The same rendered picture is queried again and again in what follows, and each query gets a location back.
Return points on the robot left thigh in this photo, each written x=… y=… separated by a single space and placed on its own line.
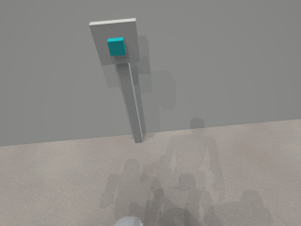
x=129 y=221

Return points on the button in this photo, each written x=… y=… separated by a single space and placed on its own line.
x=116 y=47

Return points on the panel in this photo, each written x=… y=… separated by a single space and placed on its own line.
x=127 y=29

